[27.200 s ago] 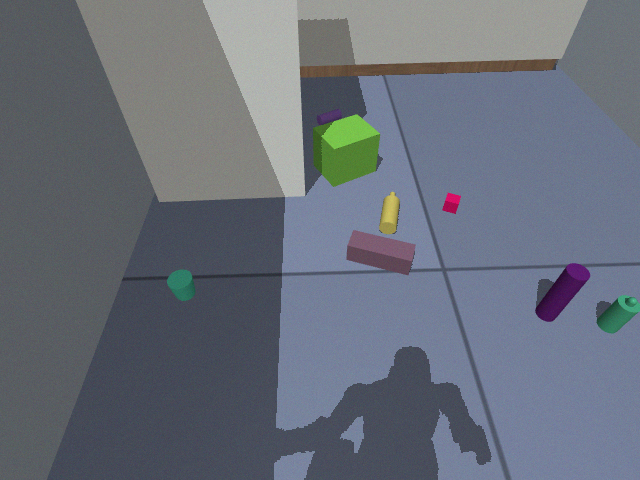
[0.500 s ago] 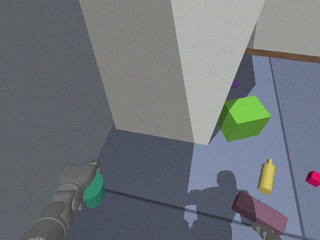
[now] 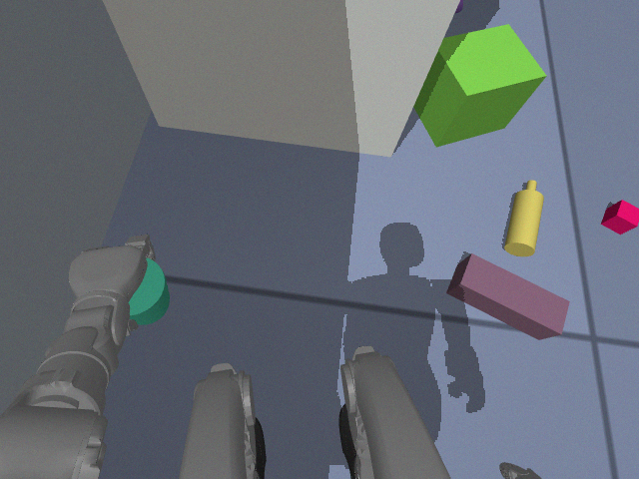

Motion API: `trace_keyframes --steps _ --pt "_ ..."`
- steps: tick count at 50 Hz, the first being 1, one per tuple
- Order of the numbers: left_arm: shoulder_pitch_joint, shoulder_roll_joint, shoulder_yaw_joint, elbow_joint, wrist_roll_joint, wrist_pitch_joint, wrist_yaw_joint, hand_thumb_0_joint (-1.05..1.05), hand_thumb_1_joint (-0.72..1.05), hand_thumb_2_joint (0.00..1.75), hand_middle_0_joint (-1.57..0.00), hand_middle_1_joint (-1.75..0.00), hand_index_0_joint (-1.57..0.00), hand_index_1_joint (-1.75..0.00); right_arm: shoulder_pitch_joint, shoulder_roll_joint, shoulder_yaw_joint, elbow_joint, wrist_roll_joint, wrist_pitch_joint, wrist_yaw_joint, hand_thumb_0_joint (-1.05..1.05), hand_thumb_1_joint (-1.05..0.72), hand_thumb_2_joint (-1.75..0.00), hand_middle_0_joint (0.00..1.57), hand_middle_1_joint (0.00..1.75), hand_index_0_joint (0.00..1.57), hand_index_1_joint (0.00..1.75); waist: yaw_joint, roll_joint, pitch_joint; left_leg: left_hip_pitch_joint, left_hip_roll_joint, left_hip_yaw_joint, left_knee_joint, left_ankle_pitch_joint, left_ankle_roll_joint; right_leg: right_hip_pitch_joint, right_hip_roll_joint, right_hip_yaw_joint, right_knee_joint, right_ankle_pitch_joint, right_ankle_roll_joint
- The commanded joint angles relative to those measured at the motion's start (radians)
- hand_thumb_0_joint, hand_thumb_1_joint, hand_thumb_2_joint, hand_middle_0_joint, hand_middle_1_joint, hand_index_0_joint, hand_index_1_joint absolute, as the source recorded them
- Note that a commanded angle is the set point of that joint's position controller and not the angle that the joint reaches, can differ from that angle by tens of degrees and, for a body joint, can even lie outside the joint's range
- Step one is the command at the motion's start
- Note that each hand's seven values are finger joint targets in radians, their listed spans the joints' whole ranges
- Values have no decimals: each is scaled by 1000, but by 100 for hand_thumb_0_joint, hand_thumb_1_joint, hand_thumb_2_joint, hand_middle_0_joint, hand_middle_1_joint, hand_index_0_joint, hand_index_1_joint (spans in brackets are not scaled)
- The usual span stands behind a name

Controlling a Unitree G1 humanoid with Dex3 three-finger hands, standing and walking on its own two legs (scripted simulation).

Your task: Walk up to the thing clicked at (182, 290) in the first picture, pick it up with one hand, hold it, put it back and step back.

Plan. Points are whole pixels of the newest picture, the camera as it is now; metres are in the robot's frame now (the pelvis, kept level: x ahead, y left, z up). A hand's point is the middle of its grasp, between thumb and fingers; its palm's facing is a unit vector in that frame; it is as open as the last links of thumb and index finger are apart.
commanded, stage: crouch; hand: left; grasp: from above
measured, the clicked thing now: (139, 294) +0.41 +0.23 -0.19
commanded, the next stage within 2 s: lower in 1.08 s
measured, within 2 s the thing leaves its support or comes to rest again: rests again in 1.92 s
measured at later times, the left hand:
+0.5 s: hand (152, 306) +0.41 +0.24 -0.29, palm faces -0.43 -0.03 -0.90, open 11.3 cm
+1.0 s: hand (163, 314) +0.41 +0.24 -0.36, palm faces -0.46 -0.03 -0.89, open 11.3 cm
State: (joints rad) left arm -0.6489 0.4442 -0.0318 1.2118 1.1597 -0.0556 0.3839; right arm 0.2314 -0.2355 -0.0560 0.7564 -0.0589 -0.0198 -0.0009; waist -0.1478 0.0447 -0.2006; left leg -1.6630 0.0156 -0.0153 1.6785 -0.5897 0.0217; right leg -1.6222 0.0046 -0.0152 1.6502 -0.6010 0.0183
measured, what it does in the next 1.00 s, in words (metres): lowers itself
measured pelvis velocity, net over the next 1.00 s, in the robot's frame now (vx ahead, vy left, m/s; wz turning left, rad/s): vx -0.01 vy -0.01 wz -0.06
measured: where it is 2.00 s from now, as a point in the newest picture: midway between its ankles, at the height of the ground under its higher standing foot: outside the picture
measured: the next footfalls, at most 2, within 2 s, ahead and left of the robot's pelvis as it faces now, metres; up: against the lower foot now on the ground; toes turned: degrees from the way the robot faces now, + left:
none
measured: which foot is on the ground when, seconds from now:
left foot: down 0.00-1.00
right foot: down 0.00-1.00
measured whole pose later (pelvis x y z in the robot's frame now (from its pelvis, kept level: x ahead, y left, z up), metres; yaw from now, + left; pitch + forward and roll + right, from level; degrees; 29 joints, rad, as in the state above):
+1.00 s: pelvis -0.01 -0.01 -0.17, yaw -3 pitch +36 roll -5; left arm -0.79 0.60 0.10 1.36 1.25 -0.18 0.47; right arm 0.16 -0.26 -0.02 0.78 -0.14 -0.09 0.13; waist -0.20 0.00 -0.11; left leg -2.21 0.03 -0.08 2.26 -0.69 0.00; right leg -2.16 0.02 -0.07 2.21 -0.69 0.00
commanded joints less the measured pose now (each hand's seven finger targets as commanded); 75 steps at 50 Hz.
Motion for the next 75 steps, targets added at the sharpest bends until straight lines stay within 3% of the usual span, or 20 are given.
trace_keyframes --steps 1,6,9,11,12,17,26,30,32,33,34,35,38,40,48,59,65,71,73,75 --pt "-337 261 62 -170 -2 -40 40 0 43 118 -78 -111 -80 -109 102 -222 -66 -59 -8 -49 -8 0 -90 -90 20 30 20 30 8 99 -609 404 -24 -51 -141 74 -7 128 8 -48 -124 100 -59" --pt "-430 299 78 -193 22 -91 77 0 40 121 -79 -108 -80 -107 108 -221 -51 -37 -21 -65 7 0 -90 -90 20 30 20 30 -12 135 -619 324 -27 -51 -60 12 -8 4 6 -55 -51 51 -58" --pt "-435 334 100 -184 40 -102 112 0 38 120 -78 -106 -79 -106 121 -224 -49 -26 -30 -73 22 0 -90 -90 20 30 20 30 -9 149 -656 327 -25 -40 -3 63 -9 -8 10 -60 -16 94 -58" --pt "-426 305 89 -149 49 -103 128 0 39 119 -78 -107 -79 -106 124 -219 -42 -17 -39 -78 32 0 -90 -90 20 30 20 30 -20 150 -666 302 -26 -29 43 114 -7 -24 10 -57 15 141 -54" --pt "-437 343 109 -160 57 -104 136 0 40 121 -80 -108 -81 -107 127 -219 -41 -18 -42 -79 38 0 -91 -90 20 30 20 30 -11 169 -675 301 -27 -21 63 132 -5 -26 11 -55 27 153 -55" --pt "-413 344 129 -84 67 -84 160 0 42 123 -82 -108 -82 -107 112 -211 -36 -17 -56 -80 56 0 -91 -90 20 30 20 30 -3 187 -648 243 -24 -10 125 146 -3 -62 16 -58 75 172 -55" --pt "-393 323 121 -56 54 -63 129 0 42 122 -82 -104 -82 -105 98 -220 -47 -18 -62 -78 84 0 -91 -90 20 30 20 30 -13 211 -638 192 -13 -31 198 181 -9 -130 24 -80 182 197 -58" --pt "-431 383 157 -157 44 -84 115 0 44 120 -83 -106 -83 -105 119 -234 -55 -8 -63 -77 96 0 -91 -90 20 30 20 30 -12 237 -646 195 -9 -41 221 201 -15 -152 25 -88 225 204 -60" --pt "-403 346 135 -97 45 -88 107 0 41 121 -81 -104 -81 -105 110 -234 -55 -10 -60 -75 99 0 -91 -90 20 30 20 30 -27 187 -619 145 -9 -38 244 168 -7 -168 31 -90 227 193 -56" --pt "-434 361 146 -141 50 -99 106 0 39 120 -79 -107 -79 -107 125 -234 -52 -5 -66 -74 103 0 -91 -90 20 30 20 30 -30 196 -622 136 -12 -33 254 164 -7 -156 26 -86 229 193 -55" --pt "-384 352 146 -61 50 -95 107 0 38 118 -78 -106 -79 -106 116 -245 -49 -13 -66 -77 102 0 -91 -90 20 30 20 30 -26 186 -606 116 -12 -36 258 147 -7 -176 24 -87 237 180 -54" --pt "-461 401 168 -151 46 -111 112 0 38 119 -78 -105 -78 -105 119 -240 -51 -6 -66 -77 103 0 -91 -90 20 30 20 30 -26 202 -623 104 -11 -32 269 141 -6 -175 26 -87 246 177 -55" --pt "-402 366 149 -82 64 -116 111 0 37 120 -78 -105 -78 -105 127 -235 -47 -6 -68 -75 109 0 -91 -90 20 30 20 30 -24 181 -629 94 -13 -21 299 145 -3 -173 31 -82 254 182 -54" --pt "-421 405 176 -99 65 -124 121 0 37 120 -77 -108 -78 -108 128 -239 -43 1 -71 -77 111 0 -91 -90 20 30 20 30 -14 202 -639 98 -13 -24 303 144 -6 -181 30 -85 272 177 -56" --pt "-477 430 187 -22 72 -127 145 0 34 118 -76 -105 -76 -105 124 -254 -34 10 -79 -85 113 0 -91 -90 20 30 20 30 -31 200 -604 22 -12 -18 346 79 1 -247 31 -92 312 128 -56" --pt "-506 464 179 66 67 -125 139 0 35 113 -76 -103 -76 -103 106 -262 -14 19 -83 -95 111 0 -91 -90 20 30 20 30 -33 197 -557 -67 -12 -5 402 37 7 -277 37 -98 352 95 -55" --pt "-522 443 142 147 70 -138 124 0 24 112 -71 -101 -70 -101 112 -264 7 29 -89 -95 120 0 -91 -90 20 30 20 30 -63 143 -516 -145 -12 -7 457 49 16 -260 44 -105 372 117 -47" --pt "-517 485 185 112 81 -168 160 0 29 109 -71 -102 -72 -102 105 -277 13 30 -100 -98 127 0 -91 -90 20 30 20 30 -61 192 -557 -114 -11 -16 484 87 6 -263 51 -125 429 152 -49" --pt "-524 478 174 113 87 -171 171 0 28 109 -71 -102 -72 -101 94 -278 14 31 -105 -102 132 0 -91 -90 20 30 20 30 -68 238 -532 -88 -8 -22 484 83 -2 -309 50 -134 455 143 -54" --pt "-551 517 206 80 103 -176 192 0 28 108 -70 -102 -71 -101 91 -291 11 32 -113 -104 137 0 -91 -90 20 30 20 30 -78 283 -546 -71 -5 -28 491 94 -6 -323 50 -145 475 156 -53"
